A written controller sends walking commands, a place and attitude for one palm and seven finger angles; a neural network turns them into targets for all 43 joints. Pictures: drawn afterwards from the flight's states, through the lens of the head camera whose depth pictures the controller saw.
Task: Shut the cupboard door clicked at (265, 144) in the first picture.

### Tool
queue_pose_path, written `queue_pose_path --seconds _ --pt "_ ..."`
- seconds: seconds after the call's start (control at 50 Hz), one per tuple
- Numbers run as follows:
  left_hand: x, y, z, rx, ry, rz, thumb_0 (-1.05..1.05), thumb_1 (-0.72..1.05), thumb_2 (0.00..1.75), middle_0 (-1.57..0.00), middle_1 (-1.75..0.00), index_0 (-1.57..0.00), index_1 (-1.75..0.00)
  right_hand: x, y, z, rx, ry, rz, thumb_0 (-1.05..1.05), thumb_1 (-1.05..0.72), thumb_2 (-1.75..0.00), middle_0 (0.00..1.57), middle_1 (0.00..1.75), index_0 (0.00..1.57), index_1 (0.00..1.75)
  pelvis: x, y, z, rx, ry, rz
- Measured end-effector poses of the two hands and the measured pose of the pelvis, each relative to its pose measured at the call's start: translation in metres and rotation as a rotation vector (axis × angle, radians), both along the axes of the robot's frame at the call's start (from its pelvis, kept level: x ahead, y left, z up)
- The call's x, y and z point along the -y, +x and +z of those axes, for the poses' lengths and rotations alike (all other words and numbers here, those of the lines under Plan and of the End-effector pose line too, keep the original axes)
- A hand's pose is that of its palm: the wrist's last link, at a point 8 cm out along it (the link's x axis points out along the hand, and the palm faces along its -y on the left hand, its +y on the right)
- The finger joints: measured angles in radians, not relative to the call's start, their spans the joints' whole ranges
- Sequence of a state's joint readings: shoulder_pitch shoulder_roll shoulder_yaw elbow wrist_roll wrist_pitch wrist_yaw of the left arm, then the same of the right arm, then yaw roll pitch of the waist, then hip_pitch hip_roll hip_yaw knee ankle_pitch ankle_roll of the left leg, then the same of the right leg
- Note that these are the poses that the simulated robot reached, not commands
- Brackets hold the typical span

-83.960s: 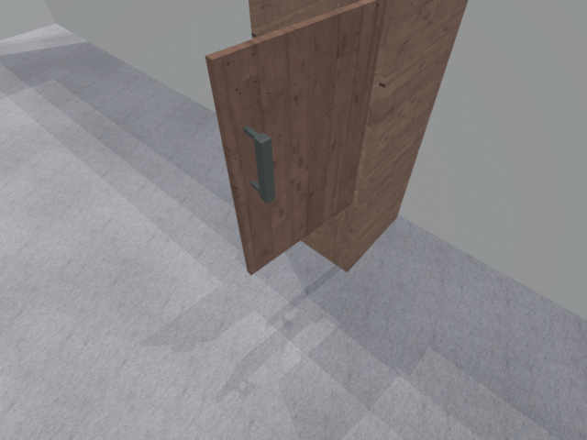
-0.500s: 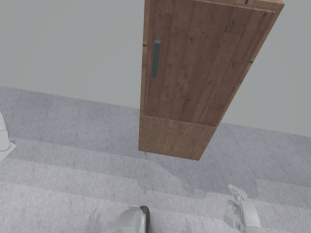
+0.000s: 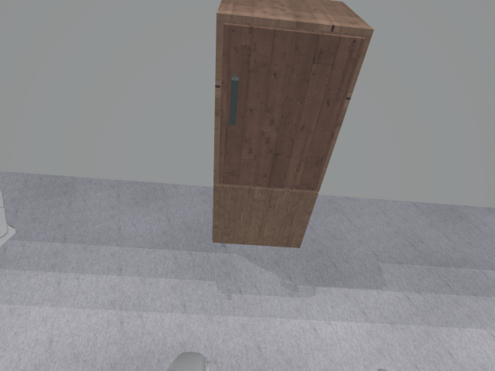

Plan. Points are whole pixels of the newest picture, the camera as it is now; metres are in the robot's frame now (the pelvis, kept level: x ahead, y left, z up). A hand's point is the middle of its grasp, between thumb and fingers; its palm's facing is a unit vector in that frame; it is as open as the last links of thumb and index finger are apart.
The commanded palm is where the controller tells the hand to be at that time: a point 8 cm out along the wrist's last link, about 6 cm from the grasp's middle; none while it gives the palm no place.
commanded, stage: stop stepping back and stand still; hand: left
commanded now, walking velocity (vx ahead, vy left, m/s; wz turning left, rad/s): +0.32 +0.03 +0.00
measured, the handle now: (234, 99) +0.89 +0.12 +0.05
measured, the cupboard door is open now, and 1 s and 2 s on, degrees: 0 0 0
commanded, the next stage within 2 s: let the arm hang, fingers relaxed in 0.42 s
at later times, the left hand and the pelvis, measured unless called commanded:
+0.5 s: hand out of the picture +0.16 +0.32 +0.21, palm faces +0.54 -0.67 -0.52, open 7.4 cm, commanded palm none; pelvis -0.03 +0.04 +0.01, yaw +1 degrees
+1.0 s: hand out of the picture -0.02 +0.23 -0.16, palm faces +0.09 -0.98 -0.20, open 7.1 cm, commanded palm none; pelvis +0.00 +0.04 +0.01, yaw +3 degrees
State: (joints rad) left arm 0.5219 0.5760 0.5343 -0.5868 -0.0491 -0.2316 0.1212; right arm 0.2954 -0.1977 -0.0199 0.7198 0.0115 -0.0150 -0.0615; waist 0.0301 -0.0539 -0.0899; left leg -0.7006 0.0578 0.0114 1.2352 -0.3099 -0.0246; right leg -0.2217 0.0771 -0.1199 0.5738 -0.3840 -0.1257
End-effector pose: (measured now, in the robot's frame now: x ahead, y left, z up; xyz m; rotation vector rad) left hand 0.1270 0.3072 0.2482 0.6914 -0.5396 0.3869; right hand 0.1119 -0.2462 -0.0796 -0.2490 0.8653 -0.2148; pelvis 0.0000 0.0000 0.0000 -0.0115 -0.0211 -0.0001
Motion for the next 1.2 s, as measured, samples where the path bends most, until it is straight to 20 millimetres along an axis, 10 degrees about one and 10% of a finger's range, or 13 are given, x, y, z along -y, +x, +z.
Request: queue_pose_path --seconds 0.1,0.24,0.42,0.52,0.62,0.7,0.78,1.0,1.2 --pt "-0.045 -0.001 -0.034 -0.074 -0.285 0.205 0.01 0.89 0.9 -0.21 -0.31 -0.21 -0.3 -0.004 -0.022 0.008 0.056 -0.008 -0.025 0.01 -0.9 -0.9 0.2 0.3 0.2 0.3 -0.018 -0.017 0.014 -0.012 0.036 -0.008" --pt "-0.026 -0.007 -0.086 -0.251 -0.376 0.043 0.02 0.89 0.9 -0.21 -0.3 -0.2 -0.3 -0.031 -0.032 0.013 0.093 -0.07 0.011 0.01 -0.9 -0.9 0.2 0.3 0.2 0.3 -0.048 -0.038 0.003 -0.001 0.023 0.027" --pt "-0.043 -0.021 -0.011 -0.07 -0.07 0.048 0.02 0.88 0.9 -0.22 -0.31 -0.21 -0.3 -0.075 -0.028 0.011 0.095 0.065 0.045 0.01 -0.9 -0.9 0.2 0.3 0.2 0.3 -0.045 -0.041 0.01 0.009 -0.004 0.017" --pt "-0.046 -0.011 -0.025 -0.163 -0.071 0.167 0.01 0.89 0.9 -0.21 -0.31 -0.21 -0.3 -0.075 -0.014 -0.017 0.068 0.147 0.051 0.01 -0.9 -0.9 0.2 0.3 0.21 0.3 -0.036 -0.029 0.0 -0.017 0.003 0.017" --pt "-0.038 0.002 -0.174 -0.745 -0.341 0.244 0.0 0.9 0.9 -0.2 -0.3 -0.2 -0.3 -0.063 0.0 -0.053 -0.054 0.182 0.125 0.01 -0.9 -0.9 0.2 0.3 0.2 0.3 -0.035 -0.025 -0.007 -0.023 0.024 0.071" --pt "0.012 -0.043 -0.309 -1.244 -0.626 0.262 0.01 0.91 0.9 -0.2 -0.3 -0.19 -0.3 -0.052 -0.004 -0.055 -0.126 0.142 0.127 0.01 -0.91 -0.9 0.2 0.3 0.2 0.3 -0.035 -0.024 -0.009 0.008 0.047 0.069" --pt "0.052 -0.093 -0.381 -1.487 -0.862 0.288 -0.02 0.97 0.9 -0.21 -0.3 -0.2 -0.3 -0.041 -0.025 -0.046 -0.21 0.063 0.097 0.01 -0.91 -0.9 0.2 0.3 0.2 0.3 -0.033 -0.019 -0.011 0.032 0.018 0.073" --pt "0.033 -0.153 -0.379 -1.773 -0.843 0.412 -0.01 0.96 0.9 -0.21 -0.3 -0.2 -0.3 -0.046 -0.079 -0.044 -0.442 0.058 0.005 0.01 -0.91 -0.9 0.2 0.3 0.2 0.3 -0.042 -0.001 0.011 0.004 -0.007 0.052" --pt "0.025 -0.146 -0.371 -1.79 -0.814 0.438 0.01 0.91 0.9 -0.2 -0.3 -0.2 -0.3 -0.085 -0.104 -0.058 -0.52 0.159 -0.027 0.01 -0.92 -0.9 0.2 0.3 0.2 0.3 -0.054 0.008 0.015 0.025 0.008 0.031"
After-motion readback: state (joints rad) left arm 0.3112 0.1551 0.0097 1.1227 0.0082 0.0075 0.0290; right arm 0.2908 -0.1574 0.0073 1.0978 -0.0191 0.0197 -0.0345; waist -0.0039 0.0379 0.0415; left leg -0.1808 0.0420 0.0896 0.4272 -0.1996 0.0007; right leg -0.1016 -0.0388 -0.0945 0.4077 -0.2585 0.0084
